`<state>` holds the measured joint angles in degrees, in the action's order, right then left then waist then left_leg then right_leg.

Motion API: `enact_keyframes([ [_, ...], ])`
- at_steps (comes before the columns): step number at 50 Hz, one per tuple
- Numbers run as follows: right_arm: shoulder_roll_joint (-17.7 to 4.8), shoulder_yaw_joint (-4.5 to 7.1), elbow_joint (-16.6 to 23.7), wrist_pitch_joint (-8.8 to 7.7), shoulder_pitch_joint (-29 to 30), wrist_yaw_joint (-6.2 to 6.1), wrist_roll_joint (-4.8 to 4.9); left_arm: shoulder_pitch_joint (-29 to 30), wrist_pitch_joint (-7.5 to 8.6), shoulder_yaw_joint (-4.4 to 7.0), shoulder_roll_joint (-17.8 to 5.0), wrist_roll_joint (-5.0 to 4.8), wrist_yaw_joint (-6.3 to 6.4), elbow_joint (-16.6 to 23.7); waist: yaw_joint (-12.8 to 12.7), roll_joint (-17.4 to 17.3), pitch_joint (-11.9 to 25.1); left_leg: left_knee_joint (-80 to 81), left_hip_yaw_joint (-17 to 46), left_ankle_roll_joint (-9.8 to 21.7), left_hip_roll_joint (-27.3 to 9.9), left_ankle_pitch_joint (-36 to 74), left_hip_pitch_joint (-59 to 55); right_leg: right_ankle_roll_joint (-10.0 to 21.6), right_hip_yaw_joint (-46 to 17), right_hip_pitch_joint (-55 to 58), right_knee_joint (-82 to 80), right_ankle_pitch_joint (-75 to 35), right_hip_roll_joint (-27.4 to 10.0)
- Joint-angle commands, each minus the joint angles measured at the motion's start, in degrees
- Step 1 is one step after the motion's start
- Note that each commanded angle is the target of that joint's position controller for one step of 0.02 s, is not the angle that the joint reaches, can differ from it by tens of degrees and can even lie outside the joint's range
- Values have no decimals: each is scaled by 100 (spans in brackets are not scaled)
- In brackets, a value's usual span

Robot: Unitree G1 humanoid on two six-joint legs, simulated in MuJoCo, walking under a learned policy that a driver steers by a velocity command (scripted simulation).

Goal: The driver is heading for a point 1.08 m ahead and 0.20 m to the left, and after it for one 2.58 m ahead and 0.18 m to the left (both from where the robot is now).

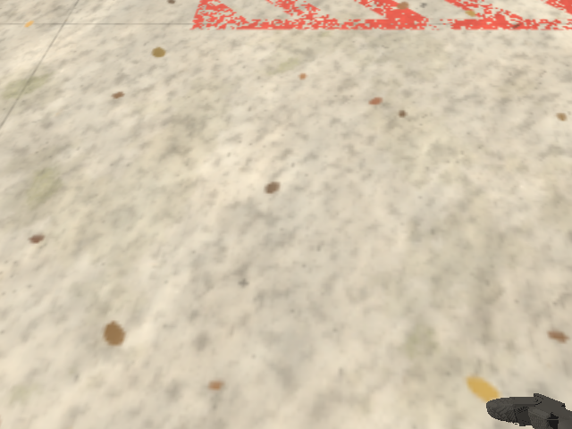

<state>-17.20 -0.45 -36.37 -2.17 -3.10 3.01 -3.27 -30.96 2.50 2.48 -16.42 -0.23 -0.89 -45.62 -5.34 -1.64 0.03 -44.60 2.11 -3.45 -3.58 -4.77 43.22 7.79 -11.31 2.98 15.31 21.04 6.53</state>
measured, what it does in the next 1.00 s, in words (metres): walks ahead, turning left: left foot, then right foot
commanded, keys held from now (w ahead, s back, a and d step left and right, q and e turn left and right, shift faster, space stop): w+e+shift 0.08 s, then w+q+shift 0.90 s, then w+e+shift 0.02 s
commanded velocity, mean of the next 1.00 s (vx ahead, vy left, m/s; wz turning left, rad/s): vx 0.98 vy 0.00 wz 0.39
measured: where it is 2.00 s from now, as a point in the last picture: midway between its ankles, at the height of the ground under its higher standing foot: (272, 50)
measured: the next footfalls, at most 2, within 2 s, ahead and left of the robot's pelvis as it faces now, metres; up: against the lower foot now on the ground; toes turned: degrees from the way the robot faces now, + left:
left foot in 0.12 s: +0.34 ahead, +0.11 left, +0.00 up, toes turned -11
right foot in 0.50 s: +0.62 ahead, -0.18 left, +0.00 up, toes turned +1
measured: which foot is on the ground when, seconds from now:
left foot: up 0.00-0.10, down 0.12-0.48, up 0.50-0.88, down 0.90-1.00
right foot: down 0.00-0.14, up 0.16-0.48, down 0.50-0.90, up 0.92-1.00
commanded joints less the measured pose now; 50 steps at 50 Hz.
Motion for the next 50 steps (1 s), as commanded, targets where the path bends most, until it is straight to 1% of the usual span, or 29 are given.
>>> enact_keyframes([
  [1,-377,39,763,-135,1255,-18,100,63,136,335,-1169,-45,85,177,-52,688,-537,872,-404,102,426,640,-718,549,-1093,-815,-531,-3585,-1131],
  [4,-812,207,460,-164,30,-189,139,568,189,413,-1521,-54,119,187,640,641,322,1242,-348,357,820,89,-3046,119,-948,-834,692,-6050,-1055],
  [5,-1039,331,142,-170,-1176,-300,185,719,224,427,-1657,19,95,137,1272,634,979,1116,-518,454,813,-202,-4286,48,-786,-957,1881,-6436,-1049],
  [6,-1205,469,-235,-181,-2482,-441,140,883,300,356,-1388,119,106,78,1887,563,1434,896,-285,587,329,-714,-5563,16,-543,-1600,3353,-5830,-850],
  [7,-1660,624,-393,-214,-3255,-522,-74,602,355,169,-571,51,87,226,1808,-788,2089,1418,1953,1058,-988,-3642,-6650,-119,-72,-2852,5750,-2599,-172],
  [8,-1862,675,-474,-200,-2763,-427,-52,88,356,25,-285,-77,-43,380,1122,-2309,2379,2918,5255,1646,-1822,-4158,-6658,-230,81,-3792,6650,311,369],
  [9,-1255,613,-371,-196,-1971,-340,55,572,291,27,-613,106,-17,279,1068,-1207,1314,2907,4918,1798,-1504,-4128,-5880,-121,159,-4246,6776,-119,-120],
  [10,-868,548,-441,-223,-1797,-289,127,1191,276,25,-715,212,-59,372,1079,-298,770,2820,4059,1876,-1297,-3413,-5119,-131,191,-4246,6605,-407,-309],
  [11,-688,507,-586,-233,-1810,-277,111,1641,270,6,-705,291,-87,525,1000,55,433,2854,3491,1809,-1059,-2766,-4556,-148,278,-4197,6224,-388,-478],
  [14,-448,399,-1063,-316,-2148,-281,180,2204,180,-137,-442,480,-128,981,598,-339,-197,3043,2855,1875,-627,-1501,-3654,-417,407,-4360,5419,165,-856],
  [17,-730,490,-993,-379,-1901,-343,181,2885,185,-303,-416,447,-215,1459,376,-220,-562,3655,2394,1862,-536,-1368,-2580,-729,617,-3975,3746,-265,-1198],
  [20,-1132,650,-885,-397,-1633,-227,240,2738,204,-333,-437,215,-335,1342,227,-251,-382,4045,1764,1593,-259,-768,-996,-828,1233,-1151,2558,-1637,-732],
  [22,-1210,674,-924,-409,-1849,-149,313,2393,178,-190,-705,242,-219,1144,111,90,-159,3333,1628,1387,-241,142,-1464,-793,1249,-583,2203,-1635,-682],
  [24,-1239,680,-1034,-419,-2038,-102,326,1135,224,32,-1045,383,-1,790,-526,496,699,717,1111,1101,307,1427,-1547,-643,1216,864,1974,-951,-717],
  [25,-774,569,-893,-462,-1893,-128,332,117,261,195,-1504,513,149,744,-934,1096,1338,-1392,760,924,690,-98,-829,-449,-340,1754,1473,1065,-2091],
  [26,-154,423,-652,-396,-2264,-182,485,158,213,233,-1824,563,202,803,-422,1922,1605,-3003,439,885,868,-2323,60,-199,-3145,1695,3,2908,-3485],
  [27,-405,438,-612,-289,-2068,-217,383,777,168,221,-1468,406,218,819,-110,1582,943,-3498,351,934,527,-1684,591,29,-3673,1036,-372,3159,-3369],
  [29,-436,450,-684,-129,-1523,-123,221,1319,215,88,-712,318,143,781,134,646,-57,-3189,223,898,29,-1070,531,-34,-1593,-33,-168,1263,-2781],
  [34,-25,358,-290,162,-663,109,142,953,431,-23,-217,133,62,212,480,738,-453,-2676,-35,835,-190,-636,614,-429,909,-387,-378,-2433,-2206],
  [38,12,185,194,131,284,296,176,1136,481,5,-375,146,133,19,644,497,-696,-727,-797,1024,33,391,-246,-579,2328,-789,-810,-3673,-1732],
  [40,-75,160,221,130,424,336,173,929,474,59,-685,151,194,-46,699,390,-576,6,-1340,1209,487,562,-1237,-661,2643,-710,-526,-5944,-1744],
  [43,-633,344,-279,136,-1294,208,162,1129,285,220,-1312,191,317,74,1727,756,477,127,-1263,1512,1004,62,-3302,-709,2541,-474,1922,-8390,-2043],
  [44,-909,499,-695,130,-2592,103,153,1412,207,227,-1341,226,315,196,2270,696,1033,383,-846,1751,993,-27,-4767,-649,2398,-1070,3592,-7916,-2063],
  [45,-1165,658,-896,157,-2812,-65,223,1362,171,210,-1131,297,211,139,2107,30,951,712,-295,1911,770,-475,-5749,-701,2366,-2280,5691,-3311,-1343],
  [46,-1677,749,-767,235,-2333,-173,242,1140,232,-29,-315,420,145,401,1373,-1163,704,286,1267,2169,-123,518,-6082,-825,2122,-4000,7956,969,-652],
  [47,-2032,838,-468,290,-2189,-207,157,1030,341,-25,-637,224,133,1068,1219,-1261,1950,1877,3841,3203,-970,-1154,-7239,-862,894,-5298,8412,808,-512],
  [48,-1723,820,-421,294,-2108,-265,184,1543,450,-26,-930,270,134,1095,1292,-214,1239,2888,4349,2962,-1069,-2120,-6576,-838,633,-5620,7809,268,-827],
  [49,-1439,756,-492,246,-1861,-308,187,1654,478,-35,-974,262,125,1054,962,310,304,3143,4009,2726,-923,-1963,-5502,-850,664,-5442,7148,-71,-1040],
  [50,-1229,681,-546,149,-1623,-336,180,1564,409,-75,-877,332,138,929,617,681,-49,3107,3386,2559,-775,-1332,-4600,-886,738,-4980,6762,-106,-1259],
])
Velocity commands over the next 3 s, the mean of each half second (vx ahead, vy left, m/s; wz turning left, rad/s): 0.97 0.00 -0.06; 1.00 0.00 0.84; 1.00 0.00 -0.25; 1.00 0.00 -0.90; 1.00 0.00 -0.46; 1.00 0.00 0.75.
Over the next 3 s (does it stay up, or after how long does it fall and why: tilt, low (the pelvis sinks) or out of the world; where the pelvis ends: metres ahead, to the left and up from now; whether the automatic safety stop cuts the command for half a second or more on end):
stays up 2.80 0.04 0.00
